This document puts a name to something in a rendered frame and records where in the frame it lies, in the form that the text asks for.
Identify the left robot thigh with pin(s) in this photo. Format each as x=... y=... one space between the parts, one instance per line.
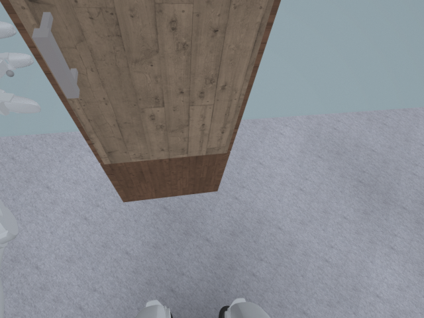
x=154 y=311

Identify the robot left shin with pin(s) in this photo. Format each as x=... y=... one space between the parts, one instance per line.
x=153 y=302

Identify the handle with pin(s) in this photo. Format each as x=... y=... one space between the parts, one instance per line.
x=44 y=39

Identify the left robot upper arm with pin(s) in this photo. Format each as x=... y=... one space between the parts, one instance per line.
x=8 y=232

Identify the robot left hand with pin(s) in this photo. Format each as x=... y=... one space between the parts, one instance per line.
x=10 y=101

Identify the cupboard door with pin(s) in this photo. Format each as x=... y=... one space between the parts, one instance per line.
x=157 y=79

